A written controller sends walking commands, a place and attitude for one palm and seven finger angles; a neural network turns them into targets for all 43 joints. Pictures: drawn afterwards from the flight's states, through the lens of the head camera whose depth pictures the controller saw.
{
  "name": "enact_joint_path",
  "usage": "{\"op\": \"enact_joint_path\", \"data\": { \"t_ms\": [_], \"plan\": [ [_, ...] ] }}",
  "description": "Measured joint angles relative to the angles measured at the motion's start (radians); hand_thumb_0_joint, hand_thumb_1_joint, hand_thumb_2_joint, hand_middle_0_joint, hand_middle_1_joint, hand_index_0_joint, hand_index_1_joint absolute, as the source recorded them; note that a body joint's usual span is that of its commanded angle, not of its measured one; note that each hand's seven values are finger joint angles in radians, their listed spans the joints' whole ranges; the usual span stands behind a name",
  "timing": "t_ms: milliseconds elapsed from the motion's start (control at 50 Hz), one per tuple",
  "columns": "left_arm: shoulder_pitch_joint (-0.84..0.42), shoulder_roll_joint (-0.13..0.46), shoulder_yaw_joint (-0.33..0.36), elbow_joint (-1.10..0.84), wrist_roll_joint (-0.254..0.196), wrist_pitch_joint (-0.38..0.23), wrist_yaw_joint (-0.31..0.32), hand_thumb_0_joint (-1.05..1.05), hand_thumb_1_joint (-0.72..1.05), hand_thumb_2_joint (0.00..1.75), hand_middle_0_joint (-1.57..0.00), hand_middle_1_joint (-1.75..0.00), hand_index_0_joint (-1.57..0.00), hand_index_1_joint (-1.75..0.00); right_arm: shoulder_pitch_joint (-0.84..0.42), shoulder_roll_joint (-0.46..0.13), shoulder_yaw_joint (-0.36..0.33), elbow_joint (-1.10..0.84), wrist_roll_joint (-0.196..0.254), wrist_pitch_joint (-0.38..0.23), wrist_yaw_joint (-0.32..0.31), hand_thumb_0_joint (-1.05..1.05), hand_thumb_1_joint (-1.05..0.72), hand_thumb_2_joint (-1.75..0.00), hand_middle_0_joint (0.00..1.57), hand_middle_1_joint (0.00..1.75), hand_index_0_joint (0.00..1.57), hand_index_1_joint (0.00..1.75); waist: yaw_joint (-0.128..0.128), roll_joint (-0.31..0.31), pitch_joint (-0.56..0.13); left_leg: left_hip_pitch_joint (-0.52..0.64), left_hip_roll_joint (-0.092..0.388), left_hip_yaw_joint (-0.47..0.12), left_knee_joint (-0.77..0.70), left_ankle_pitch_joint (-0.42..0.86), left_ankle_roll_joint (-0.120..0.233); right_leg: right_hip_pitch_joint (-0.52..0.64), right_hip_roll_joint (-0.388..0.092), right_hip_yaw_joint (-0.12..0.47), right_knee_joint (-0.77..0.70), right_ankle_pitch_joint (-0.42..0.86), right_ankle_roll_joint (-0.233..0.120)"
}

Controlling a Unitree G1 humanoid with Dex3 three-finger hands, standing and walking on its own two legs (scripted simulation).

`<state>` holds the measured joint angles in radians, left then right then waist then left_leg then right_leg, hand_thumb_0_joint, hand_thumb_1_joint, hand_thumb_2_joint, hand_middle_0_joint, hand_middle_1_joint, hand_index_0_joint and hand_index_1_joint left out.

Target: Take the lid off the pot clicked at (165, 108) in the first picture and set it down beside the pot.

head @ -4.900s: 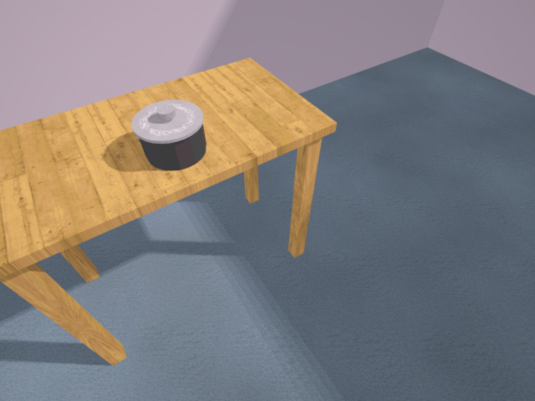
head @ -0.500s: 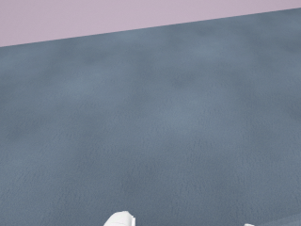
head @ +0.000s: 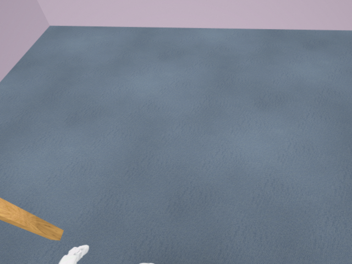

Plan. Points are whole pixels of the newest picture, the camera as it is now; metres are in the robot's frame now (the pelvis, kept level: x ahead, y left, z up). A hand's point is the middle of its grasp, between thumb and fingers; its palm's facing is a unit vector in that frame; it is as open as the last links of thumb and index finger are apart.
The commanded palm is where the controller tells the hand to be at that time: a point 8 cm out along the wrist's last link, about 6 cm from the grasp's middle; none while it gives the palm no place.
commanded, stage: turn to face it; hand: left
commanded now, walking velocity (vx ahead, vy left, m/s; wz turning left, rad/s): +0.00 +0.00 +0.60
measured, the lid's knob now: out of the picture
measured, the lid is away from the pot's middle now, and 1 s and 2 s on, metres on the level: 0.00 0.00 0.00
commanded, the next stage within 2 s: none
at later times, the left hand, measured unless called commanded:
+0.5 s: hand out of the picture +0.00 +0.27 -0.16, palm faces +0.33 -0.90 -0.28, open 7.4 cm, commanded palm none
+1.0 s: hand out of the picture -0.03 +0.21 -0.14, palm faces +0.58 -0.76 -0.28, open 7.4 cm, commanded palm none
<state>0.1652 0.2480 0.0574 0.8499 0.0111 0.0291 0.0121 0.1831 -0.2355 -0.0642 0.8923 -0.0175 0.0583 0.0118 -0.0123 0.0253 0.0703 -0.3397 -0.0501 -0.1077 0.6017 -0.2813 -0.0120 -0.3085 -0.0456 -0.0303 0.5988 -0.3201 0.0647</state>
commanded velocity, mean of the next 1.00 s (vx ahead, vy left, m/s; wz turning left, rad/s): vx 0.00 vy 0.00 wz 0.60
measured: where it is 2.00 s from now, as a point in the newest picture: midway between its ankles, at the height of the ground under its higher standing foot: outside the picture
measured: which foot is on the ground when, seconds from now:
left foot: down 0.00-0.00, up 0.02-0.34, down 0.36-0.74, up 0.76-1.00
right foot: down 0.00-0.36, up 0.38-0.72, down 0.74-1.00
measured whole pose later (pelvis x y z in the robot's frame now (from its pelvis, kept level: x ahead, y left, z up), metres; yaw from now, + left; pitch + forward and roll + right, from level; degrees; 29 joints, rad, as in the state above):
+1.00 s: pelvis +0.03 +0.00 +0.01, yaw +37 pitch -1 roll +2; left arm 0.21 0.22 0.03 0.86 0.03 0.02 0.02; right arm 0.15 -0.26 -0.08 0.90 -0.01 0.08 0.04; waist 0.00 -0.01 0.10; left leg -0.41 0.02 0.06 0.90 -0.45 -0.06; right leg -0.23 -0.16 -0.19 0.56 -0.31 0.02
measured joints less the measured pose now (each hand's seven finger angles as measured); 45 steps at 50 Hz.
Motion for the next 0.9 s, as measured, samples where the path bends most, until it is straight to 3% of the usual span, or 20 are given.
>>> {"op": "enact_joint_path", "data": {
  "t_ms": [60,100,140,200,320,340,360,380,420,480,620,680,720,740,780,840,900],
  "plan": [
    [-0.002,-0.029,-0.013,-0.008,0.008,-0.019,0.007,0.00,0.90,0.90,-0.20,-0.30,-0.20,-0.30,0.001,-0.024,-0.021,0.015,0.001,0.015,-0.001,0.00,-0.90,-0.90,0.20,0.30,0.21,0.30,-0.007,0.033,0.013,-0.096,-0.006,0.018,0.280,-0.181,-0.013,0.016,-0.010,-0.048,0.012,-0.004,-0.058],
    [0.005,-0.042,-0.019,-0.010,0.010,-0.020,0.011,0.00,0.90,0.90,-0.20,-0.30,-0.20,-0.30,0.001,-0.035,-0.027,0.023,-0.002,0.022,0.004,0.00,-0.90,-0.90,0.20,0.30,0.20,0.30,-0.008,0.034,0.020,-0.149,0.005,0.059,0.461,-0.185,-0.024,0.043,-0.027,-0.071,-0.008,-0.004,-0.065],
    [0.013,-0.048,-0.022,-0.006,0.014,-0.017,0.014,0.00,0.90,0.90,-0.20,-0.30,-0.20,-0.30,-0.001,-0.038,-0.029,0.026,-0.002,0.024,0.012,0.00,-0.90,-0.90,0.20,0.30,0.20,0.30,-0.011,0.023,0.026,-0.166,0.026,0.097,0.529,-0.170,-0.038,0.067,-0.047,-0.091,-0.030,0.001,-0.062],
    [0.023,-0.045,-0.026,0.002,0.018,-0.013,0.012,0.00,0.90,0.90,-0.20,-0.30,-0.20,-0.30,-0.007,-0.033,-0.025,0.025,-0.001,0.027,0.020,0.00,-0.91,-0.90,0.19,0.30,0.20,0.30,-0.009,-0.007,0.033,-0.139,0.055,0.141,0.460,-0.164,-0.050,0.088,-0.080,-0.118,-0.045,0.002,-0.054],
    [0.046,-0.018,-0.018,0.019,0.018,-0.005,0.004,0.00,0.90,0.90,-0.21,-0.30,-0.20,-0.30,-0.036,-0.024,-0.009,0.007,0.005,0.011,0.025,0.00,-0.91,-0.90,0.19,0.30,0.20,0.30,0.011,-0.056,0.044,-0.007,0.070,0.196,0.128,-0.105,-0.040,0.081,-0.134,-0.175,0.009,-0.037,-0.022],
    [0.054,-0.011,-0.014,0.021,0.014,-0.002,0.003,0.00,0.90,0.90,-0.21,-0.30,-0.20,-0.30,-0.037,-0.026,-0.006,0.000,0.004,0.004,0.026,0.00,-0.91,-0.90,0.19,0.30,0.20,0.30,0.013,-0.060,0.040,0.028,0.069,0.204,0.045,-0.045,-0.033,0.069,-0.144,-0.185,0.042,-0.056,-0.013],
    [0.062,-0.004,-0.009,0.022,0.010,0.003,0.000,0.00,0.90,0.90,-0.21,-0.30,-0.20,-0.30,-0.037,-0.030,-0.006,-0.009,0.002,-0.006,0.026,0.00,-0.90,-0.90,0.19,0.30,0.20,0.30,0.013,-0.060,0.032,0.042,0.067,0.202,0.001,-0.007,0.007,0.041,-0.152,-0.186,0.100,-0.075,-0.004],
    [0.059,0.008,-0.002,0.029,0.007,0.013,0.000,0.00,0.90,0.90,-0.21,-0.30,-0.20,-0.30,-0.044,-0.025,-0.007,-0.013,0.001,-0.014,0.023,0.00,-0.90,-0.90,0.19,0.30,0.20,0.30,0.015,-0.074,0.037,0.028,0.056,0.199,0.025,-0.019,0.033,0.003,-0.156,-0.154,0.186,-0.147,0.009],
    [0.047,0.025,0.008,0.046,0.007,0.038,0.006,0.01,0.90,0.90,-0.21,-0.30,-0.20,-0.30,-0.046,-0.016,-0.002,-0.018,0.001,-0.028,0.015,0.00,-0.90,-0.90,0.19,0.30,0.20,0.30,0.017,-0.082,0.040,0.015,0.049,0.184,0.050,-0.047,0.048,-0.077,-0.124,-0.080,0.368,-0.227,0.021],
    [0.025,0.035,0.019,0.059,0.006,0.046,0.005,0.01,0.90,0.90,-0.20,-0.30,-0.20,-0.30,-0.031,-0.008,0.005,-0.017,-0.003,-0.031,0.000,0.00,-0.90,-0.90,0.20,0.30,0.20,0.30,0.014,-0.072,0.035,0.031,0.043,0.146,0.000,-0.023,0.038,-0.152,-0.086,-0.029,0.496,-0.171,0.030],
    [-0.008,0.026,0.011,0.026,0.002,0.032,-0.002,0.01,0.91,0.90,-0.20,-0.30,-0.20,-0.30,-0.005,-0.005,0.009,0.002,-0.005,-0.019,-0.003,0.00,-0.90,-0.90,0.20,0.30,0.20,0.30,0.004,-0.037,0.020,0.062,0.022,0.063,-0.088,0.032,0.033,-0.140,-0.039,0.011,0.323,-0.112,0.035],
    [-0.018,0.013,0.003,0.011,-0.002,0.022,-0.001,0.01,0.91,0.90,-0.20,-0.30,-0.20,-0.30,0.002,-0.009,0.003,0.007,-0.006,-0.010,-0.003,0.00,-0.90,-0.90,0.20,0.30,0.21,0.30,-0.007,-0.015,0.014,0.051,0.014,0.023,-0.070,0.027,0.020,-0.081,-0.012,0.011,0.178,-0.093,0.028],
    [-0.016,0.009,-0.003,-0.004,-0.004,0.007,-0.001,0.01,0.91,0.90,-0.20,-0.30,-0.20,-0.30,0.009,-0.012,-0.003,0.010,-0.002,-0.004,-0.003,0.00,-0.90,-0.90,0.20,0.30,0.21,0.30,-0.010,-0.008,0.005,0.032,0.002,-0.002,-0.031,0.009,0.006,-0.012,0.000,0.002,0.024,-0.010,0.022],
    [-0.014,0.004,-0.006,-0.010,0.001,-0.005,0.001,0.01,0.91,0.90,-0.20,-0.30,-0.20,-0.30,0.012,-0.017,-0.007,0.010,0.003,-0.002,-0.002,0.00,-0.90,-0.90,0.20,0.30,0.21,0.30,-0.008,-0.001,0.000,0.011,-0.002,-0.009,0.011,-0.009,0.003,0.006,0.001,-0.007,-0.020,0.027,-0.002],
    [-0.013,-0.016,-0.017,-0.014,0.007,-0.016,0.005,0.01,0.91,0.90,-0.20,-0.30,-0.20,-0.30,0.008,-0.032,-0.020,0.016,0.003,0.007,-0.003,0.00,-0.90,-0.90,0.20,0.30,0.20,0.30,-0.013,0.026,0.006,-0.054,-0.006,0.000,0.196,-0.154,-0.008,0.010,-0.004,-0.044,0.005,0.019,-0.047],
    [0.005,-0.039,-0.025,-0.016,0.011,-0.018,0.011,0.00,0.90,0.90,-0.20,-0.30,-0.20,-0.30,-0.002,-0.044,-0.030,0.023,-0.001,0.020,0.005,0.00,-0.90,-0.90,0.20,0.30,0.20,0.30,-0.009,0.030,0.011,-0.138,0.003,0.056,0.472,-0.184,-0.023,0.044,-0.029,-0.080,-0.016,0.012,-0.064],
    [0.021,-0.044,-0.028,-0.006,0.016,-0.014,0.014,0.00,0.90,0.90,-0.20,-0.30,-0.20,-0.30,-0.012,-0.042,-0.028,0.020,-0.001,0.023,0.016,0.00,-0.90,-0.90,0.19,0.30,0.20,0.30,-0.008,0.009,0.019,-0.147,0.035,0.110,0.516,-0.167,-0.042,0.074,-0.060,-0.109,-0.045,0.021,-0.060]
  ]
}}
